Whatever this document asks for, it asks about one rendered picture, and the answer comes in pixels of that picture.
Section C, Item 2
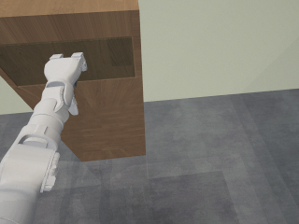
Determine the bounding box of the left robot forearm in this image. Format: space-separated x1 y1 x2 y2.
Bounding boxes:
0 78 74 180

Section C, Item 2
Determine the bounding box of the drawer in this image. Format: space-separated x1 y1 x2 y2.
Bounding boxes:
0 36 135 86

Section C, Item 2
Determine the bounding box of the cabinet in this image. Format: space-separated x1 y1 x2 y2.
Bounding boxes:
0 0 146 162

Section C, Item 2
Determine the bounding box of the left robot hand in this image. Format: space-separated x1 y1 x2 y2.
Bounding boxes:
44 52 88 116

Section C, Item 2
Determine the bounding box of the robot left upper arm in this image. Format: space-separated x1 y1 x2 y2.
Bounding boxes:
0 144 60 224

